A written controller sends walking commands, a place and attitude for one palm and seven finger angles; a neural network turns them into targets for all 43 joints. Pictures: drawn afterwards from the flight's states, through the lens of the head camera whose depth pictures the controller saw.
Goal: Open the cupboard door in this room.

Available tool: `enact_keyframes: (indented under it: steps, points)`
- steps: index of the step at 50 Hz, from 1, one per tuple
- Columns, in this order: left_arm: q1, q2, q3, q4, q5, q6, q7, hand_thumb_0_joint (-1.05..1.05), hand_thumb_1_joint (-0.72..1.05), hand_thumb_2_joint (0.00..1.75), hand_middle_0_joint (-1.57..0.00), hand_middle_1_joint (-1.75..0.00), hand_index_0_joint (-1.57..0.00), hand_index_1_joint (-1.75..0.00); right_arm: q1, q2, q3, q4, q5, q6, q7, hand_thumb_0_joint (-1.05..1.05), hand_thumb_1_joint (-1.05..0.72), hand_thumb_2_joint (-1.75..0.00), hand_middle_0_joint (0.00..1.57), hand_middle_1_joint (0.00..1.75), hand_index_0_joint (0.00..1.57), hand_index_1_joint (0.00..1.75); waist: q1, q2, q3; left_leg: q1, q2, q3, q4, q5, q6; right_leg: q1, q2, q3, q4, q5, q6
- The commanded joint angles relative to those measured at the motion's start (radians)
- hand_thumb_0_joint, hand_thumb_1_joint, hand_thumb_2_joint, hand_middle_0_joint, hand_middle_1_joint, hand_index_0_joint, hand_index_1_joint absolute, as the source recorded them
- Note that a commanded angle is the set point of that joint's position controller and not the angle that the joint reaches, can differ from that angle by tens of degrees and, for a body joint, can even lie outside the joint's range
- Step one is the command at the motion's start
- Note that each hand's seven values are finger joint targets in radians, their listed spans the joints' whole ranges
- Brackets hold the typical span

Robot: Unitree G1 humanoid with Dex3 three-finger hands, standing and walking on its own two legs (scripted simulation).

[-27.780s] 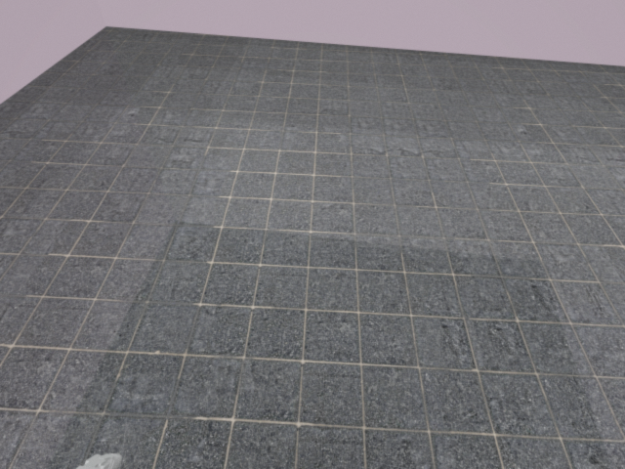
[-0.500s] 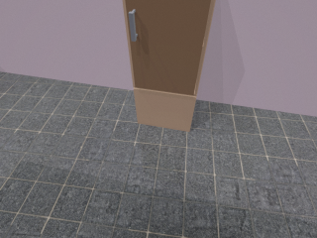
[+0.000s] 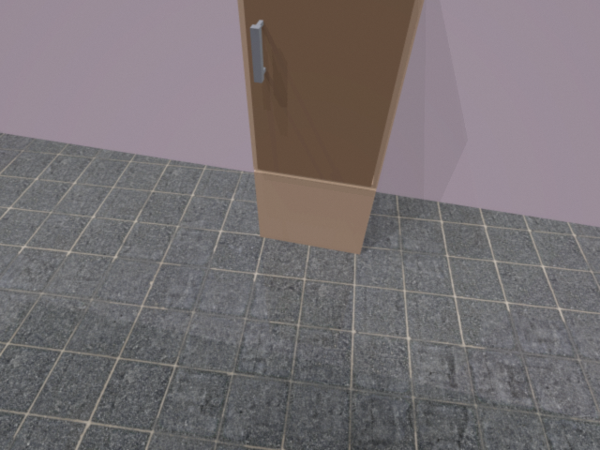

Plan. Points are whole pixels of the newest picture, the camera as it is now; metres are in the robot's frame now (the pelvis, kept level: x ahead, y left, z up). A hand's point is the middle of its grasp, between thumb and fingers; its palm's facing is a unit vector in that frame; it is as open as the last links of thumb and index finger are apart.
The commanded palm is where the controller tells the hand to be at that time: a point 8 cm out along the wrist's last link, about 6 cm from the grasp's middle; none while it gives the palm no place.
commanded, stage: stand and wait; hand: left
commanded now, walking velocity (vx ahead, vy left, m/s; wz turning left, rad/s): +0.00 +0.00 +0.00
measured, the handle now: (259, 51) +1.00 +0.18 +0.06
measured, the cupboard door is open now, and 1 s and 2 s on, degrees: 0 0 0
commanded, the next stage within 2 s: look at it before walking up in 0.46 s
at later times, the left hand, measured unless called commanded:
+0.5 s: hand out of the picture +0.01 +0.17 -0.18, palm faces +0.02 -0.98 -0.18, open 7.3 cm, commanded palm none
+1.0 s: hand out of the picture +0.01 +0.16 -0.18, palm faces +0.02 -0.99 -0.17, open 7.4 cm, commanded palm none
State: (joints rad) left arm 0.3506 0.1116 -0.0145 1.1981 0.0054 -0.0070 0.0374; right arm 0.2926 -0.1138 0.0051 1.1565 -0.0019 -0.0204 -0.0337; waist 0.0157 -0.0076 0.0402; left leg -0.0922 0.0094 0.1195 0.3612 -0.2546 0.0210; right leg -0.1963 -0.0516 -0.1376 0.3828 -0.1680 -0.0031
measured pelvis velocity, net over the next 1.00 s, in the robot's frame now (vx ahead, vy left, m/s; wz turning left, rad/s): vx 0.02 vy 0.00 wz -0.01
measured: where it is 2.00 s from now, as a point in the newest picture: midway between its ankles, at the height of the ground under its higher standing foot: outside the picture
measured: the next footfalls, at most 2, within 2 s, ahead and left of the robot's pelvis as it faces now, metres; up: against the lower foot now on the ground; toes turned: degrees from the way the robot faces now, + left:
left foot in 1.92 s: +0.14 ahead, +0.15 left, +0.00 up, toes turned +5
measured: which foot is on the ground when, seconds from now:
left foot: down 0.00-1.00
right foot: down 0.00-1.00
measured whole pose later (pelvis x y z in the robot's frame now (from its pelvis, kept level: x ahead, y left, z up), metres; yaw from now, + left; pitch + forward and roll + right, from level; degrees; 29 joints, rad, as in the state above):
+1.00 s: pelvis +0.02 +0.00 +0.00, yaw +0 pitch -1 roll +0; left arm 0.29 0.13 -0.01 1.16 0.01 -0.01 0.04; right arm 0.30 -0.11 -0.01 1.16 0.00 -0.03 -0.04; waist 0.00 -0.01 0.05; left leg -0.05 0.01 0.13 0.37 -0.30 0.02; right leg -0.17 -0.05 -0.13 0.42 -0.22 0.01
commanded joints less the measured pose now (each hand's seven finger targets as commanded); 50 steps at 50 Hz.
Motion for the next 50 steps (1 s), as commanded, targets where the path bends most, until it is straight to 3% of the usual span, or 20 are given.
enact_keyframes:
  steps: [1, 18, 50]
  points:
    - [0.045, 0.076, 0.015, -0.034, 0.001, -0.017, 0.007, 0.0, 0.9, 0.9, -0.2, -0.3, -0.2, -0.3, 0.084, -0.09, -0.013, -0.017, -0.001, -0.012, -0.008, 0.0, -0.9, -0.9, 0.2, 0.3, 0.2, 0.3, -0.008, 0.005, 0.028, -0.075, 0.137, -0.109, -0.089, 0.141, 0.002, 0.034, -0.089, 0.112, -0.039, 0.101, -0.005]
    - [0.026, 0.078, 0.019, -0.053, 0.0, -0.013, 0.012, 0.0, 0.9, 0.9, -0.2, -0.3, -0.2, -0.3, 0.123, -0.069, -0.015, 0.001, -0.003, -0.016, -0.014, 0.0, -0.9, -0.9, 0.2, 0.3, 0.2, 0.3, -0.009, 0.017, 0.037, -0.065, 0.135, -0.098, -0.06, 0.271, 0.001, 0.054, -0.086, 0.106, 0.007, 0.177, -0.01]
    - [-0.004, 0.112, 0.026, -0.064, 0.004, -0.018, 0.008, 0.0, 0.9, 0.9, -0.2, -0.3, -0.2, -0.3, 0.094, -0.109, -0.027, -0.013, -0.003, -0.018, -0.013, 0.0, -0.9, -0.9, 0.2, 0.3, 0.2, 0.3, -0.015, 0.006, 0.055, -0.053, 0.131, -0.102, -0.08, 0.198, 0.003, 0.053, -0.087, 0.113, -0.023, 0.138, -0.014]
